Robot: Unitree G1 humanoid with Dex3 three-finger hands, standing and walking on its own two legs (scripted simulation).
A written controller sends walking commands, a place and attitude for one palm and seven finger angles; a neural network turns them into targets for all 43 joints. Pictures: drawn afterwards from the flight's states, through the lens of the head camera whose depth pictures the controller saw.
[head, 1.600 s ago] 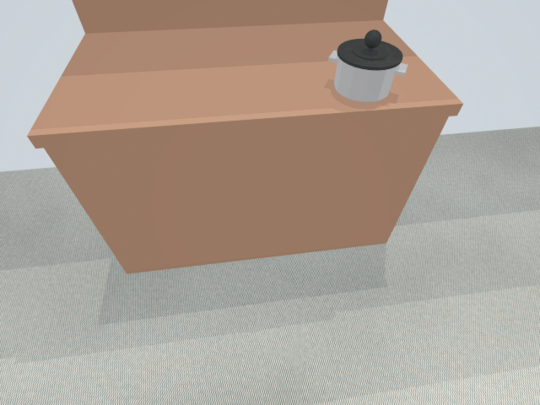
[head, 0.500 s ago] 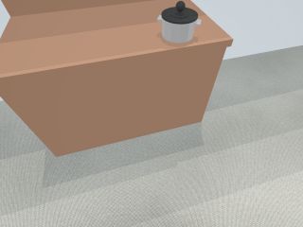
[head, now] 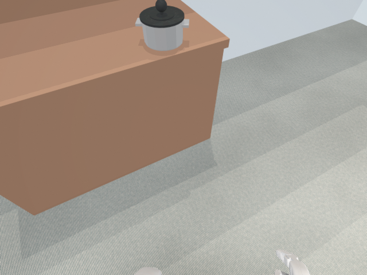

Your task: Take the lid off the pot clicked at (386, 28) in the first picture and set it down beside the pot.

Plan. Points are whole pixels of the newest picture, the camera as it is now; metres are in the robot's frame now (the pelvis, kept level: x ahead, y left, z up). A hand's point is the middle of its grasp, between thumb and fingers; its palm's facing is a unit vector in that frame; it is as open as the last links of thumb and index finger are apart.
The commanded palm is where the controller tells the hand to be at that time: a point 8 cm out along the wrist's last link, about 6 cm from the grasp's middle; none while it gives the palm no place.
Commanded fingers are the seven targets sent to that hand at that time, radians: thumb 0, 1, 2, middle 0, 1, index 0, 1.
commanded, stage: walk to a spot facing it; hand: left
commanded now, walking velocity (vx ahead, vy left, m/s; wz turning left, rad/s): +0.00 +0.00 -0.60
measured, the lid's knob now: (161, 5) +0.98 +0.21 +0.11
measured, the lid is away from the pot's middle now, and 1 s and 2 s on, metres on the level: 0.00 0.00 0.00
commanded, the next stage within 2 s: turn to face it in 1.62 s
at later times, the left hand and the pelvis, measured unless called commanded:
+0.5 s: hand (116, 268) +0.14 +0.19 -0.17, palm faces -0.33 -0.92 -0.21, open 7.4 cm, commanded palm none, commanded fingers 0.00 0.90 0.90 -0.20 -0.30 -0.20 -0.30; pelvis +0.00 +0.02 -0.01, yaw -21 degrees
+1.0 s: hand (166, 255) +0.19 +0.07 -0.16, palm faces -0.48 -0.84 -0.23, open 7.4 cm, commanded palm none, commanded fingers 0.00 0.90 0.90 -0.20 -0.30 -0.20 -0.30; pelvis +0.11 -0.10 +0.00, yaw -35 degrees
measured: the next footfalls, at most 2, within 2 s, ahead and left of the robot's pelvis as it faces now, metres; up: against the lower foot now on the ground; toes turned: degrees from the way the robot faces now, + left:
left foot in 0.12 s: +0.03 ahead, +0.14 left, +0.00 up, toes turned -7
right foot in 0.60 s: +0.02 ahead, -0.13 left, +0.00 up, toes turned -29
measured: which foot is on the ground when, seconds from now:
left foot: up 0.00-0.10, down 0.12-0.60, up 0.62-1.00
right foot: down 0.00-0.12, up 0.14-0.58, down 0.60-1.00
